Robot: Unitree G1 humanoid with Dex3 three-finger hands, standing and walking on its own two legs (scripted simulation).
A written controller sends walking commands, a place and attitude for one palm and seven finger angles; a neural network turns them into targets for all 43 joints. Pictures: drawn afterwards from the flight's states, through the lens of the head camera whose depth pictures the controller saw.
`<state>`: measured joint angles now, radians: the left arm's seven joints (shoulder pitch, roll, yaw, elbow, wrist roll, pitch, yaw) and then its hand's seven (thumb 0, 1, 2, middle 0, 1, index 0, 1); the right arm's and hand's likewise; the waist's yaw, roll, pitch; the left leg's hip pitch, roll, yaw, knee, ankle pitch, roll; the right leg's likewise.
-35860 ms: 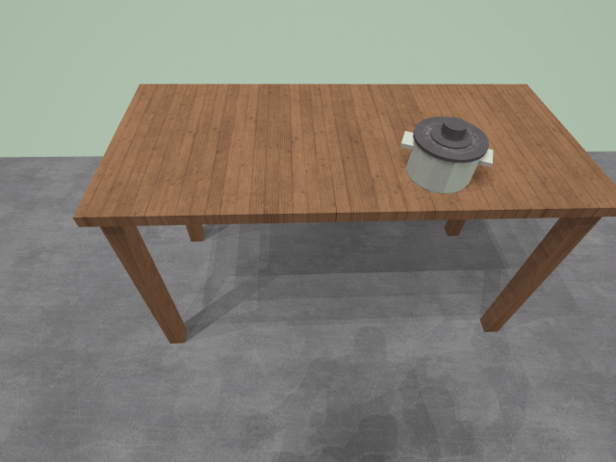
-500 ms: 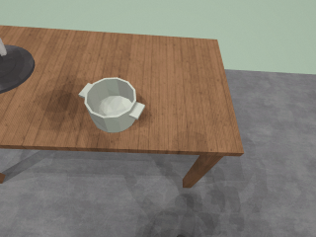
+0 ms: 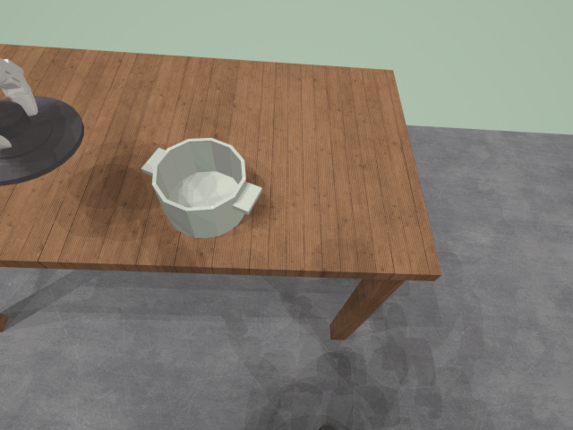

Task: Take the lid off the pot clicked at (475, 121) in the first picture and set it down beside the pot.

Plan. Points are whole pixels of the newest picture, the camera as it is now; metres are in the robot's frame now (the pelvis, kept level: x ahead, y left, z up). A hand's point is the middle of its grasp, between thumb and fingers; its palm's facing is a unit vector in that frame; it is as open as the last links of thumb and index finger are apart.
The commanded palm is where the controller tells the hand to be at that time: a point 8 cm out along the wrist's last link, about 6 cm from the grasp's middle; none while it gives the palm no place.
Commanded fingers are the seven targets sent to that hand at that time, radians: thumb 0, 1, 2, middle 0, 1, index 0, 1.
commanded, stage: lower the lid onto the table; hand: left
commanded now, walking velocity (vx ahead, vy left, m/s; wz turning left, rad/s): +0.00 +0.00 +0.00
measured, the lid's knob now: (4, 120) +0.50 +0.34 +0.12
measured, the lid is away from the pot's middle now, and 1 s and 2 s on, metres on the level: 0.23 0.23 0.23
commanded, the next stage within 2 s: none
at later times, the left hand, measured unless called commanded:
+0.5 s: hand (10, 146) +0.46 +0.33 +0.11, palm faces -0.47 -0.08 -0.88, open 8.4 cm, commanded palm +0.53 +0.35 +0.17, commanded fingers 0.00 0.64 0.99 -0.89 -1.13 -0.69 -1.05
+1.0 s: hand (10, 158) +0.47 +0.35 +0.08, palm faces -0.49 -0.10 -0.87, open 8.4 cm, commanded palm +0.54 +0.35 +0.14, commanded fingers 0.00 0.64 0.99 -0.89 -1.13 -0.69 -1.05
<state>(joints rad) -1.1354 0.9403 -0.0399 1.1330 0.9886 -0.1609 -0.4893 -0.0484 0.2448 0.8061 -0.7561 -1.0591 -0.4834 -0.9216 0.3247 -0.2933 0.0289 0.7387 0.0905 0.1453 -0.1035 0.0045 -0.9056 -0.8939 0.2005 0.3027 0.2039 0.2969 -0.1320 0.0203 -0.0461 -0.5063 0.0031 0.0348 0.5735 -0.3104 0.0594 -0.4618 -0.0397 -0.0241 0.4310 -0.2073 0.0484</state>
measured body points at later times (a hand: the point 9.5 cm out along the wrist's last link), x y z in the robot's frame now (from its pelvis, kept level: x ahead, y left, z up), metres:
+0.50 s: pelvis -0.01 -0.01 -0.01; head +0.10 +0.01 +0.43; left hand +0.48 +0.33 +0.16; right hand -0.02 -0.29 -0.12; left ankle -0.03 +0.08 -0.73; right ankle -0.01 -0.17 -0.73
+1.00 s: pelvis +0.00 +0.01 -0.01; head +0.12 +0.04 +0.42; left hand +0.49 +0.35 +0.13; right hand -0.02 -0.28 -0.12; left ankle -0.03 +0.08 -0.73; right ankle -0.01 -0.17 -0.73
